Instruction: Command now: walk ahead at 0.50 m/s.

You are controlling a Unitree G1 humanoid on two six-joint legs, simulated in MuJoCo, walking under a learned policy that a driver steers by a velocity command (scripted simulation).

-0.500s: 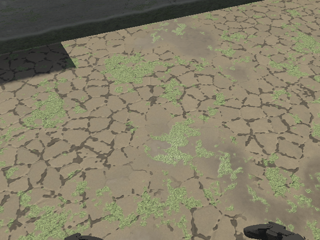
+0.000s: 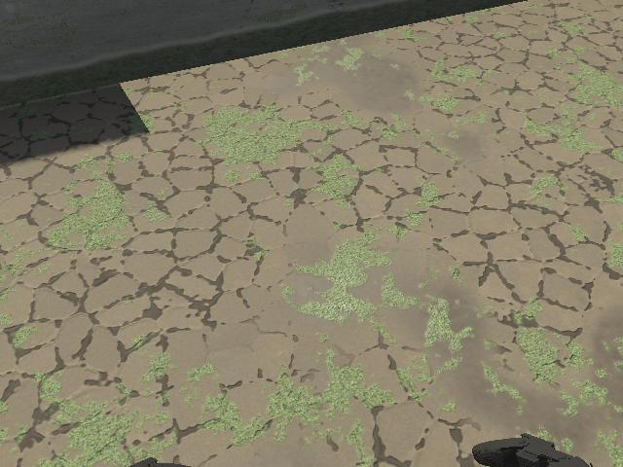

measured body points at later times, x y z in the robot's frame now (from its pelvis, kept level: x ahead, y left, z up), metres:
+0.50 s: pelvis +0.00 +0.00 +0.00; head +0.00 +0.00 +0.45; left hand +0.20 +0.21 -0.07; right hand +0.21 -0.20 -0.06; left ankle -0.03 +0.11 -0.75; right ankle +0.00 -0.14 -0.75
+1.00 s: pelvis +0.00 +0.00 +0.00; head +0.00 +0.00 +0.45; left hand +0.19 +0.21 -0.07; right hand +0.21 -0.20 -0.06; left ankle -0.03 +0.11 -0.75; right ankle +0.00 -0.15 -0.75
